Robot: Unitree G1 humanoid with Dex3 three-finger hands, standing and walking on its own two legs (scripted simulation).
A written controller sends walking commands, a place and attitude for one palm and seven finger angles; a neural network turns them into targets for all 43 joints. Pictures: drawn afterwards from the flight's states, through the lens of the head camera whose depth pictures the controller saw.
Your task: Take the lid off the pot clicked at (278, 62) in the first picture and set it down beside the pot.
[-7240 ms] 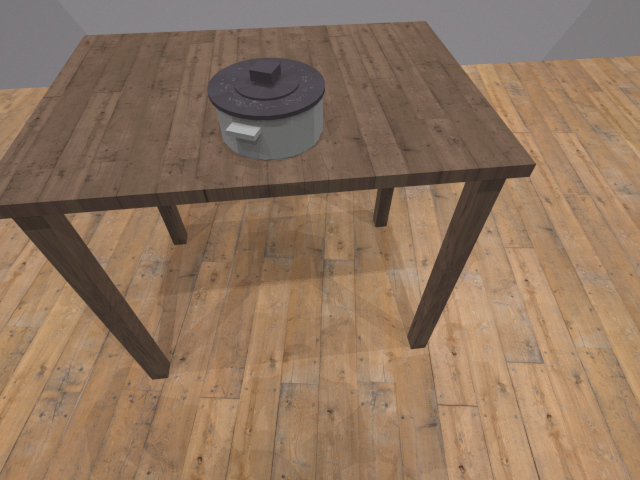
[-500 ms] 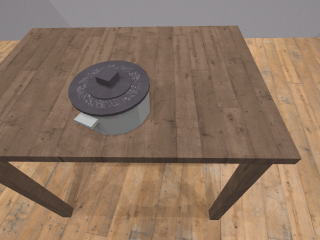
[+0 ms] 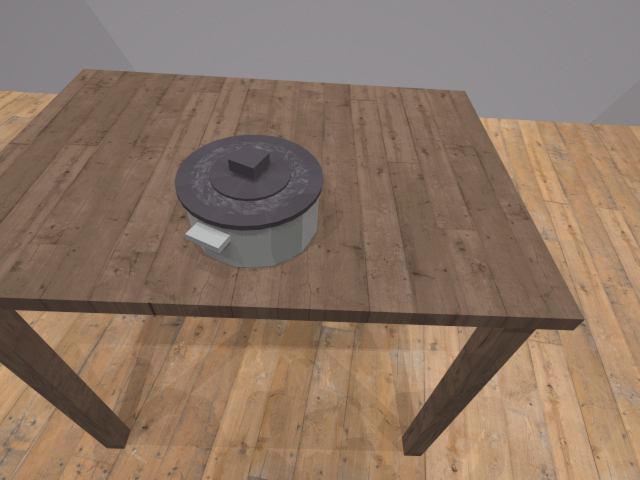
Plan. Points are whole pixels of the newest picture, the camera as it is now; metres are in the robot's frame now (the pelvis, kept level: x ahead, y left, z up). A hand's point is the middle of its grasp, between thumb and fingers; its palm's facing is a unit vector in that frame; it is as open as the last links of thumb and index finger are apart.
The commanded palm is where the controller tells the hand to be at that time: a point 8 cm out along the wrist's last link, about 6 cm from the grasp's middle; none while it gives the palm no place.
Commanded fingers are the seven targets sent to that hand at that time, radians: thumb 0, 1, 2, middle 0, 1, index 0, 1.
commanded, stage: come to a stop and stand still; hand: left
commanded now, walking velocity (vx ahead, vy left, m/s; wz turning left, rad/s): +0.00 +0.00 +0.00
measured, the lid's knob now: (249, 161) +0.49 +0.14 +0.15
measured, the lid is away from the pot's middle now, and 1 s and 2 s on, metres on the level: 0.00 0.00 0.00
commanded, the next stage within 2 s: look again from close up in 0.22 s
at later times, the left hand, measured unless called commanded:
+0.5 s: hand out of the picture +0.00 +0.17 -0.19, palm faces +0.00 -0.98 -0.20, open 7.3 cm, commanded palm none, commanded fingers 0.00 0.90 0.90 -0.20 -0.30 -0.20 -0.30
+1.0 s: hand out of the picture +0.03 +0.18 -0.18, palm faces -0.01 -0.98 -0.21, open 7.3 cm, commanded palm none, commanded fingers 0.00 0.90 0.90 -0.20 -0.30 -0.20 -0.30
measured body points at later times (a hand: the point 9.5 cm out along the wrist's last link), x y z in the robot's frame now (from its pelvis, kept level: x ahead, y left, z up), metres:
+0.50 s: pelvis +0.00 +0.00 -0.01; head +0.00 +0.00 +0.44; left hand +0.00 +0.23 -0.17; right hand +0.01 -0.23 -0.17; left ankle +0.04 +0.09 -0.74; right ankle -0.02 -0.15 -0.74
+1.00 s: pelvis +0.02 +0.00 -0.01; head +0.03 +0.01 +0.44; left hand +0.03 +0.23 -0.17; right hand +0.07 -0.23 -0.15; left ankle +0.04 +0.09 -0.74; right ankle -0.02 -0.15 -0.74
